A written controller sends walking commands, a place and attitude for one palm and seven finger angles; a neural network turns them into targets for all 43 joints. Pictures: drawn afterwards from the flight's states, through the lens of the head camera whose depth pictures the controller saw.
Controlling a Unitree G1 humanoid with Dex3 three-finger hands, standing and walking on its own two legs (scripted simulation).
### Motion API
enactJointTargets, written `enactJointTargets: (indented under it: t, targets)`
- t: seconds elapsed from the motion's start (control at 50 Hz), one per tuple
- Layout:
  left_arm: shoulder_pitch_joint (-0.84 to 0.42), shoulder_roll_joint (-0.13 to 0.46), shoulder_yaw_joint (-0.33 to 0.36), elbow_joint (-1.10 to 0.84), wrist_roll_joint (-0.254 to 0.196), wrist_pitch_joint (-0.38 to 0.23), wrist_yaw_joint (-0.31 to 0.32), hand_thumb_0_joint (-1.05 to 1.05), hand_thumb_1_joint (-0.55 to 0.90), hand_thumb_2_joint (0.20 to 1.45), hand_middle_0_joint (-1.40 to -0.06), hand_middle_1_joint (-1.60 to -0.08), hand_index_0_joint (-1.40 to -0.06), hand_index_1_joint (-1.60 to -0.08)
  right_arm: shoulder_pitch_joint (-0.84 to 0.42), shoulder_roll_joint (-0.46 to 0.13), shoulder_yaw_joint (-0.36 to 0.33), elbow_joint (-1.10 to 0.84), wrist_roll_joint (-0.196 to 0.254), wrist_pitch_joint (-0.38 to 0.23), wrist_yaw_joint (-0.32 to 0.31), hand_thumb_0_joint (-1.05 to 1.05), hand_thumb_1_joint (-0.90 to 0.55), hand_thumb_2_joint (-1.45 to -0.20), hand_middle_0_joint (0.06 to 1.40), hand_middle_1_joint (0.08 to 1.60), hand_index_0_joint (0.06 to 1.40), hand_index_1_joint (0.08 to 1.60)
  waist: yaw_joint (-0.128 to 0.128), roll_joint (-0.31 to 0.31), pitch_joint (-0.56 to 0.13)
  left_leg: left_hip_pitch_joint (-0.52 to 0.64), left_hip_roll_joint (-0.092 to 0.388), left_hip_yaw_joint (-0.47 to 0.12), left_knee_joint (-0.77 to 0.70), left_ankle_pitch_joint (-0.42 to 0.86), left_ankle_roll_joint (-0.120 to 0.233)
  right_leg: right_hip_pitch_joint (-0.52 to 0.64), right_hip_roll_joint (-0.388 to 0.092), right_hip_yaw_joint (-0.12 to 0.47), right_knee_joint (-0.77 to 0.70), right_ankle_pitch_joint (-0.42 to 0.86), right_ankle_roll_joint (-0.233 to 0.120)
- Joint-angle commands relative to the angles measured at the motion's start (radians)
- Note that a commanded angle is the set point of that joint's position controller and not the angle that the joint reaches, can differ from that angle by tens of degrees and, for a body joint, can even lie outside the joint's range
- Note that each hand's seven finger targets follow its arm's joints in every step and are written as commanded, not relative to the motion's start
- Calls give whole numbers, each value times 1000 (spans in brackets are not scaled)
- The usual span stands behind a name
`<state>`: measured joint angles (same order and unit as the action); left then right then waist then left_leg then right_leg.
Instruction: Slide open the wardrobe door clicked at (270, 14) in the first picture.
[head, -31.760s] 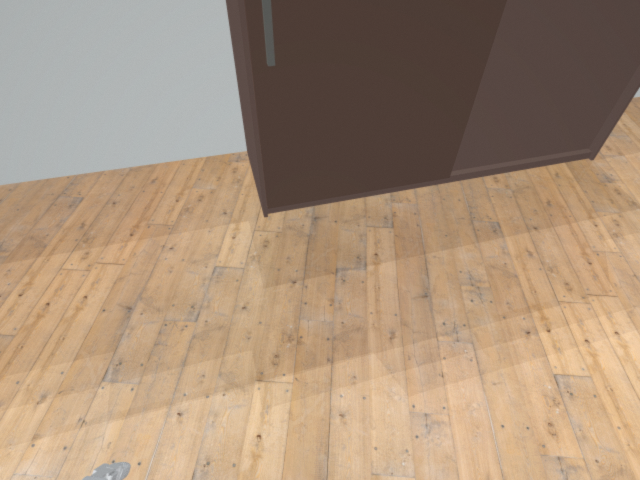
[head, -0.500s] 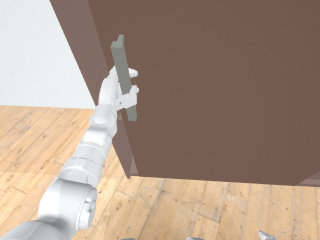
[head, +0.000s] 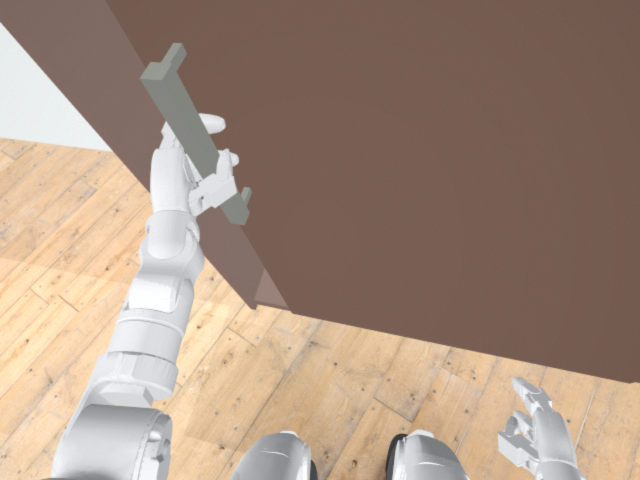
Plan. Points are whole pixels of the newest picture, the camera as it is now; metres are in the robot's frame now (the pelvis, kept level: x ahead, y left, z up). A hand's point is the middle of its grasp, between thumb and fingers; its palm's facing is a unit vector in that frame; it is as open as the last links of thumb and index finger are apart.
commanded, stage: step sideways, sliding the door along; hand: left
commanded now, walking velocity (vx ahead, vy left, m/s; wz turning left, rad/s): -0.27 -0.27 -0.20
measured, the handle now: (213, 150) +0.47 +0.18 +0.09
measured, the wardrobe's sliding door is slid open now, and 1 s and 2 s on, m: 0.13 0.61 0.68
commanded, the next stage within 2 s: stop walking and hold the door there in 1.86 s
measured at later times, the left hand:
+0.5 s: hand (398, 201) +0.40 -0.05 +0.09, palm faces +0.22 -0.96 -0.19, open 6.2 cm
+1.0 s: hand out of the picture +0.34 -0.31 +0.09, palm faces -0.04 -0.98 -0.19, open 6.3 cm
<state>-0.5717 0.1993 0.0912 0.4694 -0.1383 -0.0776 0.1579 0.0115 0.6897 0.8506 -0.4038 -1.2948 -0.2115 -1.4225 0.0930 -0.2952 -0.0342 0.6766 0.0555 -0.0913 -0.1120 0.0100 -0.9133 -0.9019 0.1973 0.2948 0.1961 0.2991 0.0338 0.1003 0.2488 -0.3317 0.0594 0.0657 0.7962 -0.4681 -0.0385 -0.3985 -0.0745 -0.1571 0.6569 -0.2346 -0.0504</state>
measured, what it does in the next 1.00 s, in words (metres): steps to the right: left foot, then right foot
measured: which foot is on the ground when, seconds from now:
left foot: up 0.00-0.00, down 0.02-0.34, up 0.36-0.60, down 0.62-0.94, up 0.96-1.00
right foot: down 0.00-0.04, up 0.06-0.30, down 0.32-0.62, up 0.64-0.90, down 0.92-1.00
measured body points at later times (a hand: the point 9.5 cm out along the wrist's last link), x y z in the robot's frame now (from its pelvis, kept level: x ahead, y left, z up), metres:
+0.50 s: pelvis +0.04 -0.20 +0.02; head +0.15 -0.26 +0.45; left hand +0.38 +0.00 +0.11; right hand +0.26 -0.40 -0.12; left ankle -0.01 -0.04 -0.66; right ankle +0.07 -0.26 -0.72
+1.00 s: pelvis +0.00 -0.38 +0.00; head +0.07 -0.42 +0.44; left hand +0.34 -0.26 +0.10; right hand +0.20 -0.57 -0.12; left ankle +0.00 -0.15 -0.69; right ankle +0.03 -0.48 -0.73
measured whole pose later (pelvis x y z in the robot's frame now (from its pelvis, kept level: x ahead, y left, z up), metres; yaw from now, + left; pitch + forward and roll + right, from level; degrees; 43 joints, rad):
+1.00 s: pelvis +0.00 -0.38 +0.00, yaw -6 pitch -2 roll +1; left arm -0.18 0.10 -0.10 0.09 -0.02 -0.13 0.14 -0.02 0.71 0.78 -0.40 -1.35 -0.22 -1.40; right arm 0.07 -0.18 0.04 0.59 0.02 -0.09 -0.03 0.01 -0.91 -0.90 0.20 0.30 0.20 0.30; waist 0.07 0.10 0.19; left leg -0.33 0.22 0.04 0.85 -0.52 -0.03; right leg -0.36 -0.02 -0.06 0.66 -0.28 -0.02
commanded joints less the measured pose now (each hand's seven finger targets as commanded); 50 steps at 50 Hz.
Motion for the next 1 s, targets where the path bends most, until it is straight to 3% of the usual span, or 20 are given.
enactJointTargets:
  t: [0.0,0.02,0.04,0.26,0.3,0.34,0.36,0.42,0.48,0.54,0.58,0.6,0.62,0.64,0.72,0.86,0.9,0.94,0.96,0.98]
  targets:
    - [-426,-118,-307,-534,59,-180,-102,0,900,900,-450,-1400,-450,-1400,29,-65,-39,-142,-18,-30,2,0,-900,-900,200,300,200,300,-100,-83,-672,564,352,-251,-348,1133,130,36,-31,133,186,340,55]
    - [-455,-138,-325,-547,72,-181,-111,0,900,900,-450,-1400,-450,-1400,21,-82,-45,-162,-12,-19,37,0,-900,-900,200,300,200,300,-72,113,-710,705,517,-355,-280,1486,234,-148,11,182,340,-272,65]
    - [-435,-167,-310,-500,90,-179,-114,0,900,900,-450,-1400,-450,-1400,18,-78,-45,-168,-17,-31,77,0,-900,-900,200,300,200,300,-50,59,-720,738,513,-262,-249,1376,260,-197,32,256,445,-339,46]
    - [-231,-115,-309,-580,111,-153,-111,0,900,900,-450,-1400,-450,-1400,15,-42,-30,-236,-16,-47,94,0,-900,-900,200,300,200,300,-78,212,-535,578,292,64,-178,1167,104,39,106,36,-84,31,84]
    - [-168,-56,-274,-640,119,-166,-106,0,900,900,-450,-1400,-450,-1400,-7,-6,-14,-248,7,-45,94,0,-900,-900,200,300,200,300,-47,9,-559,392,190,90,12,768,137,273,57,69,-247,514,71]
    - [-3,39,-194,-621,124,-150,-86,0,900,900,-450,-1400,-450,-1400,-39,32,-4,-260,-5,-42,63,0,-900,-900,200,300,200,300,0,-410,-598,-24,-26,46,300,-235,4,476,-211,400,-136,1385,-65]
    - [51,31,-191,-630,122,-148,-90,0,900,900,-450,-1400,-450,-1400,-27,12,-14,-252,-22,-49,55,0,-900,-900,200,300,200,300,16,-515,-622,-36,-29,-43,404,-312,2,457,-236,420,-110,1380,-49]
    - [-4,-73,-260,-780,116,-199,-77,0,900,900,-450,-1400,-450,-1400,-58,60,38,-203,-31,-83,54,0,-900,-900,200,300,200,300,-22,-266,-577,-192,-1,-77,196,-230,0,613,-218,418,-89,1350,-121]
    - [56,-97,-294,-801,126,-231,-73,0,900,900,-450,-1400,-450,-1400,-29,52,24,-228,-29,-37,60,0,-900,-900,200,300,200,300,-31,-364,-631,-89,-29,-14,-25,-80,-15,657,-177,389,-69,1357,-116]
    - [9,-137,-379,-833,131,-265,-94,0,900,900,-450,-1400,-450,-1400,-26,38,9,-238,-34,-8,66,0,-900,-900,200,300,200,300,-52,-262,-661,169,20,10,-264,207,-3,473,-136,345,-70,1072,-74]
    - [-20,-169,-445,-838,121,-276,-120,0,900,900,-450,-1400,-450,-1400,-18,-2,-18,-237,-44,-13,69,0,-900,-900,200,300,200,300,-80,-115,-651,556,250,-123,-422,788,95,84,-26,275,60,448,17]
    - [-25,-197,-462,-851,120,-274,-130,0,900,900,-450,-1400,-450,-1400,-28,-50,-37,-262,-44,-26,84,0,-900,-900,200,300,200,300,-49,143,-680,698,536,-343,-355,1334,239,-168,45,227,296,-232,85]
    - [-18,-204,-464,-800,152,-271,-118,0,900,900,-450,-1400,-450,-1400,-9,-53,-21,-271,-50,-29,104,0,-900,-900,200,300,200,300,-42,90,-677,643,556,-317,-300,1417,290,-166,40,303,468,-380,66]
    - [8,-220,-435,-748,138,-237,-102,0,900,900,-450,-1400,-450,-1400,-49,-60,-25,-270,-47,-30,113,0,-900,-900,200,300,200,300,-30,90,-583,632,528,-178,-316,1357,286,-235,75,328,522,-362,69]
    - [-64,-236,-480,-813,171,-200,-110,0,900,900,-450,-1400,-450,-1400,-40,-21,-4,-275,-54,-59,108,0,-900,-900,200,300,200,300,-33,154,-474,457,412,-8,-339,1123,180,-136,19,213,372,-249,85]
    - [11,-132,-349,-716,168,-169,-99,0,900,900,-450,-1400,-450,-1400,-13,-18,-4,-256,-32,-47,87,0,-900,-900,200,300,200,300,-65,111,-503,402,296,99,-234,850,87,121,95,37,-94,46,116]
    - [-7,-86,-333,-753,175,-182,-97,0,900,900,-450,-1400,-450,-1400,-29,28,10,-249,-15,-50,81,0,-900,-900,200,300,200,300,-52,-88,-516,293,158,135,-61,426,83,222,19,86,-276,507,97]
    - [85,-3,-282,-737,174,-166,-80,0,900,900,-450,-1400,-450,-1400,-92,72,40,-249,-45,-54,56,0,-900,-900,200,300,200,300,10,-381,-532,-3,-43,47,291,-258,81,235,-241,442,-263,1096,-54]
    - [142,0,-262,-699,166,-162,-84,0,900,900,-450,-1400,-450,-1400,-88,51,13,-238,-53,-55,50,0,-900,-900,200,300,200,300,36,-523,-590,-4,-45,-48,419,-290,27,255,-227,446,-221,1086,-35]
    - [85,-40,-295,-751,171,-173,-91,0,900,900,-450,-1400,-450,-1400,-96,66,24,-231,-61,-63,44,0,-900,-900,200,300,200,300,19,-490,-580,-74,-28,-99,426,-248,16,333,-209,426,-193,1065,-42]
